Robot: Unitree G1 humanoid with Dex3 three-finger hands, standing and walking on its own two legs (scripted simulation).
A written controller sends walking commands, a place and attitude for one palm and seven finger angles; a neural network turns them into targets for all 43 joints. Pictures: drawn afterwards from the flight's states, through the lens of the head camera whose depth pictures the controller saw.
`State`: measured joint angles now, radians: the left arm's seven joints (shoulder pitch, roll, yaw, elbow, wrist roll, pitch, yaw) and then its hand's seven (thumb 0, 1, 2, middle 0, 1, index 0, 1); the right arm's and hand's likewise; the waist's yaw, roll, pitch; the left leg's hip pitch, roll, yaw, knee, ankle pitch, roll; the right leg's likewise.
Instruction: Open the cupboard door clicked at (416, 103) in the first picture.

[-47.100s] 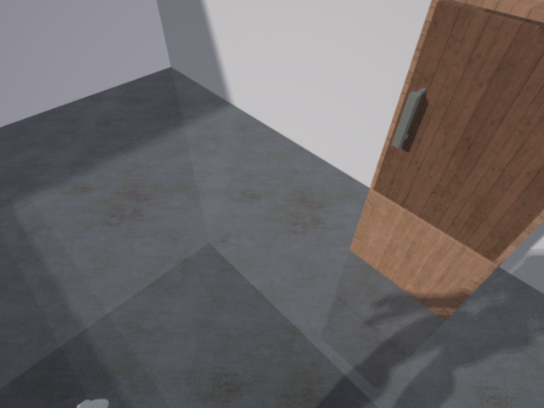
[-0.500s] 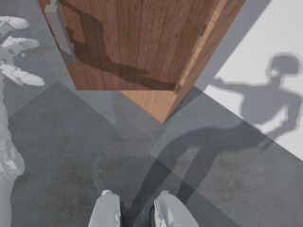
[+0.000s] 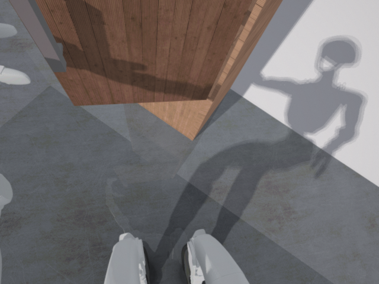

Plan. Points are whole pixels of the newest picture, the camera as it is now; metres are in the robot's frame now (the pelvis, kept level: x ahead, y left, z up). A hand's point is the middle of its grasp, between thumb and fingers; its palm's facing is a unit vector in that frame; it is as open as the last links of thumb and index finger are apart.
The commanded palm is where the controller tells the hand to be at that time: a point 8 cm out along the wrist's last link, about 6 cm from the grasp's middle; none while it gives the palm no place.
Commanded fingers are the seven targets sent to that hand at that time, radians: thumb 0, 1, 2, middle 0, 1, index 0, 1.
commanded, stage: move the hooked fingers beside the handle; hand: left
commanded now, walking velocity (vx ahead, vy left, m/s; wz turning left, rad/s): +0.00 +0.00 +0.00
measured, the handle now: (43, 27) +0.58 +0.20 +0.07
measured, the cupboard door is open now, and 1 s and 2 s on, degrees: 42 42 40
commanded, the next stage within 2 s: slide the fingers in behind the handle in 0.54 s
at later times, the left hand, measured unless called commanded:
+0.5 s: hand out of the picture +0.53 +0.27 +0.08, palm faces +0.04 -1.00 -0.02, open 14.0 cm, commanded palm +0.52 +0.30 +0.07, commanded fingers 0.00 -0.50 0.30 -0.30 -1.20 -0.30 -1.20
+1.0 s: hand (11, 46) +0.54 +0.25 +0.07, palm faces +0.04 -1.00 -0.01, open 14.0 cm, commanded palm +0.53 +0.27 +0.07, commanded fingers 0.00 -0.50 0.30 -0.30 -1.20 -0.30 -1.20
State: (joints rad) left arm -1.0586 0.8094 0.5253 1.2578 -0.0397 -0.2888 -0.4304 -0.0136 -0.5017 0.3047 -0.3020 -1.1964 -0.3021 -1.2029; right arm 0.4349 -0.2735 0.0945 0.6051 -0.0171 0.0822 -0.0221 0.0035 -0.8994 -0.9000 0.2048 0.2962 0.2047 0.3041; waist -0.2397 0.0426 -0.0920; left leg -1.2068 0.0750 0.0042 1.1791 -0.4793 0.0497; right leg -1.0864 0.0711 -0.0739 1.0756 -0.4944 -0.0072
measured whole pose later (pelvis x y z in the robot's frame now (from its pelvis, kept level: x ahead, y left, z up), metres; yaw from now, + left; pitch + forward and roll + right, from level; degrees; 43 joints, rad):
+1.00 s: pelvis +0.00 +0.00 +0.00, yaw +1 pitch +28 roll -6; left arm -1.06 0.74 0.47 1.24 -0.05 -0.32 -0.36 -0.01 -0.50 0.30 -0.30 -1.20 -0.30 -1.21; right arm 0.42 -0.27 0.08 0.63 -0.02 0.07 -0.01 0.00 -0.90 -0.90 0.20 0.30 0.20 0.30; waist -0.24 0.04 -0.10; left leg -1.21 0.07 -0.01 1.19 -0.48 0.04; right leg -1.09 0.07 -0.09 1.09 -0.50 -0.01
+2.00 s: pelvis +0.00 -0.01 +0.00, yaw +3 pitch +27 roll -6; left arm -1.09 0.52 0.33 1.27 -0.06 -0.37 -0.18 -0.01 -0.50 0.30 -0.30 -1.20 -0.20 -1.21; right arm 0.38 -0.26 0.05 0.67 -0.05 0.05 0.02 0.00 -0.90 -0.90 0.20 0.30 0.20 0.30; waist -0.22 0.04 -0.13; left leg -1.19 0.04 -0.04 1.19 -0.48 0.03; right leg -1.05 0.05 -0.12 1.09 -0.52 -0.03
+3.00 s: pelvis +0.01 -0.01 +0.01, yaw +2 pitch +26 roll -5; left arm -0.99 0.52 0.37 1.21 -0.06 -0.40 -0.20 0.01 0.66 0.81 -0.30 -1.32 -0.35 -1.32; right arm 0.40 -0.26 0.05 0.64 -0.03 0.07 0.02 0.00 -0.90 -0.90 0.20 0.30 0.20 0.30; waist -0.21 0.05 -0.13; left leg -1.13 0.05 0.00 1.15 -0.48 0.03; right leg -1.02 0.06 -0.07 1.08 -0.52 -0.02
